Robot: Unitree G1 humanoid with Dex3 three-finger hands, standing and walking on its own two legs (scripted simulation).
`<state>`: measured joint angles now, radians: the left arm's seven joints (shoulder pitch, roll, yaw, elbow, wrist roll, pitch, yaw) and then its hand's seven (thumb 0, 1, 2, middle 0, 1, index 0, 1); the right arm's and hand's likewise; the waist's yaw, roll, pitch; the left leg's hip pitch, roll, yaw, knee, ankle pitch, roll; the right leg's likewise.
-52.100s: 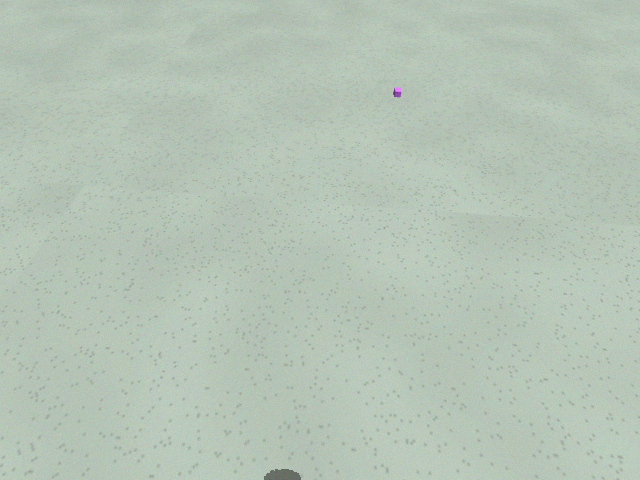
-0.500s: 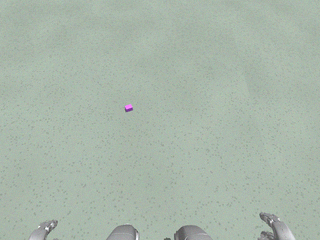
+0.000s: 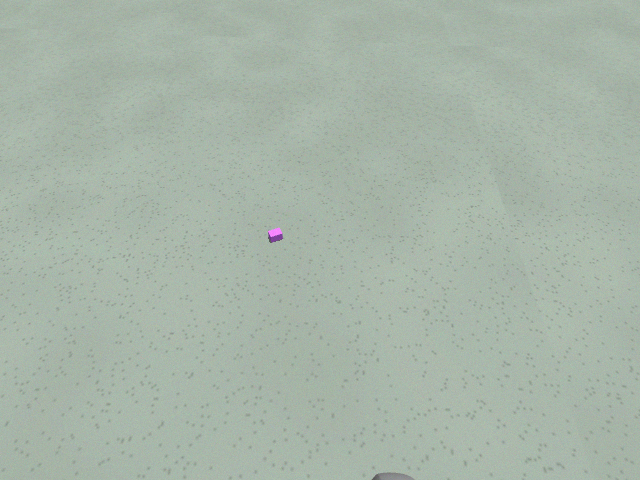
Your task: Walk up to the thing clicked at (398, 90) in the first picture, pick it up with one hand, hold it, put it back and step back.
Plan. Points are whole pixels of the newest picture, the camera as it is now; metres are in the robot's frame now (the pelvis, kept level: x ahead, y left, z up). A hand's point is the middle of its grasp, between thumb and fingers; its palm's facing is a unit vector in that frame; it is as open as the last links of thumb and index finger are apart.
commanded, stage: step back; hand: left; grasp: from above
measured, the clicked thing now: (275, 235) +1.11 +0.19 -0.75
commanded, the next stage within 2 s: stand in 0.72 s
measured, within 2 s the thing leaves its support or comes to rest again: neither
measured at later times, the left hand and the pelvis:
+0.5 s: hand out of the picture +0.12 +0.24 -0.14, palm faces +0.04 -0.92 -0.39, open 7.4 cm; pelvis +0.05 -0.03 +0.00, yaw +2 degrees
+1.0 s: hand out of the picture +0.14 +0.24 -0.14, palm faces +0.00 -0.94 -0.33, open 7.4 cm; pelvis +0.08 -0.01 +0.01, yaw +1 degrees
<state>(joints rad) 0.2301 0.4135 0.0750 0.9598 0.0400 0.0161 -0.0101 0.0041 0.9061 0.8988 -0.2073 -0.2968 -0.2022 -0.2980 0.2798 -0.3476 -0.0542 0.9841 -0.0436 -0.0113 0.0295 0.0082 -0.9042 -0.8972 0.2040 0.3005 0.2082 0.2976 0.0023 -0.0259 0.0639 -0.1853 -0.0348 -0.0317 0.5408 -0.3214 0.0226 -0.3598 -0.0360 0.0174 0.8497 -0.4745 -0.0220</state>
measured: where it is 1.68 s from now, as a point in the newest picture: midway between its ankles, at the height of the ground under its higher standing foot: outside the picture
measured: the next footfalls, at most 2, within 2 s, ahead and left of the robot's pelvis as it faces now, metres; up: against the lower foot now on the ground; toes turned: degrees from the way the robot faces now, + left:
right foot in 0.16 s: +0.11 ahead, -0.13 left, +0.00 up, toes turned -3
left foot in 0.54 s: +0.12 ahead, +0.12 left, +0.00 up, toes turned +3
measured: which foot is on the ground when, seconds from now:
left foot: down 0.00-0.20, up 0.22-0.52, down 0.54-1.00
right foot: up 0.00-0.14, down 0.16-1.00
